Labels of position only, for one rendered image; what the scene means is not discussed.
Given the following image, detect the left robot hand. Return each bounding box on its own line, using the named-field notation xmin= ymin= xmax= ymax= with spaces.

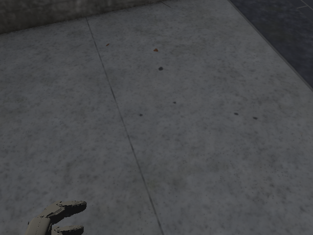
xmin=24 ymin=200 xmax=87 ymax=235

